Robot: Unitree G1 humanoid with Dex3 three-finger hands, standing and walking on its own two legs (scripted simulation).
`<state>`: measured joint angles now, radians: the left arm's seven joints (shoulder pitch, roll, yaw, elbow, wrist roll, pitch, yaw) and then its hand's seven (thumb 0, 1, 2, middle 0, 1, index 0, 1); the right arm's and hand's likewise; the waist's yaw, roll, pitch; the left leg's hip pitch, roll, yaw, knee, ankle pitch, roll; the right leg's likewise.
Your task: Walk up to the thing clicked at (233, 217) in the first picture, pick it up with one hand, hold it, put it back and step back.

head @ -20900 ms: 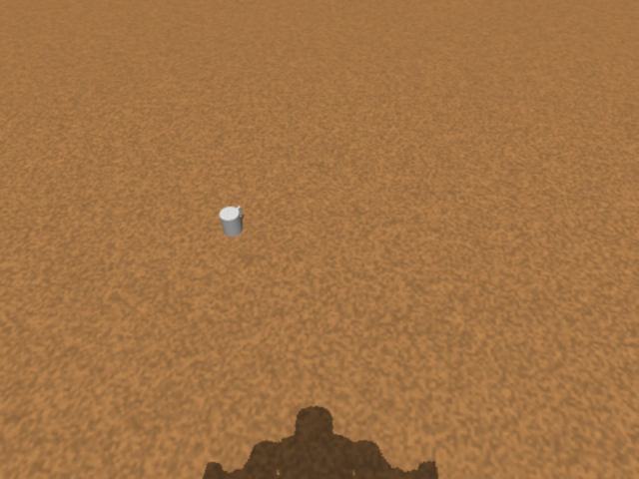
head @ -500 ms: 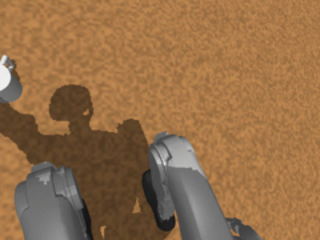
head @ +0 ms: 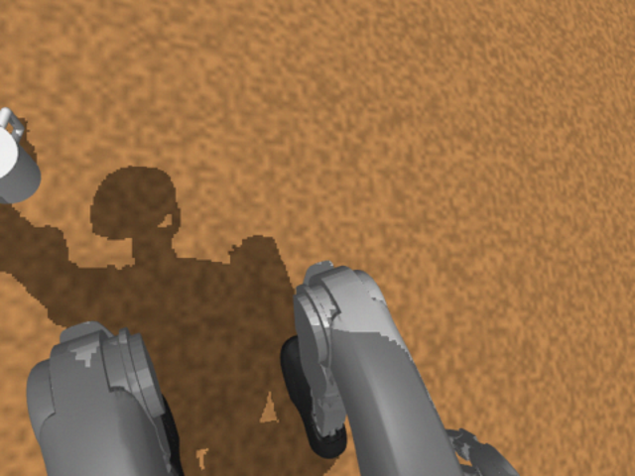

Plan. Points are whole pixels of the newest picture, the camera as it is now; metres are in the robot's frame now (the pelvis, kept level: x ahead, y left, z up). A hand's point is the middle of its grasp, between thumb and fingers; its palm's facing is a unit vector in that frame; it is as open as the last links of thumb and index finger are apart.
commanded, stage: rise first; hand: left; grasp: from above
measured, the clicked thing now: out of the picture +0.56 +0.30 -0.28
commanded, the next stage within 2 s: none
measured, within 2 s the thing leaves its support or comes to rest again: neither
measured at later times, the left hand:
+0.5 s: hand out of the picture +0.49 +0.33 -0.16, palm faces -0.46 -0.09 -0.89, open 14.3 cm
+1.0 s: hand out of the picture +0.49 +0.33 -0.16, palm faces -0.45 -0.09 -0.89, open 14.2 cm
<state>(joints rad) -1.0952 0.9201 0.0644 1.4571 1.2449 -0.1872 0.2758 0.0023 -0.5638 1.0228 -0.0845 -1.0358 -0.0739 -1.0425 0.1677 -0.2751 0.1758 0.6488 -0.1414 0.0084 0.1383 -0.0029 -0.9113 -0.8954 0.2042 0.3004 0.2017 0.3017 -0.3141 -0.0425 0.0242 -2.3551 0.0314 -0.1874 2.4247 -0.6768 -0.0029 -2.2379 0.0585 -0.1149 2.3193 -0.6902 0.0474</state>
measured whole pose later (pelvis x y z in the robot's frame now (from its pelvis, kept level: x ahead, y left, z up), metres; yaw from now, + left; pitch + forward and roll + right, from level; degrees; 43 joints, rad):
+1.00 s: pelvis +0.00 +0.00 +0.00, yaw +0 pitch +34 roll -11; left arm -1.10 0.90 0.04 1.46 1.24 -0.17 0.26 0.00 -0.57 1.04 -0.09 -1.02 -0.08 -1.04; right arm 0.18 -0.28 0.19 0.63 -0.14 0.01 0.13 0.00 -0.91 -0.89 0.20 0.30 0.20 0.30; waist -0.32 -0.04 0.01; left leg -2.36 0.03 -0.18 2.41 -0.66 0.00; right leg -2.24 0.06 -0.11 2.31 -0.68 0.05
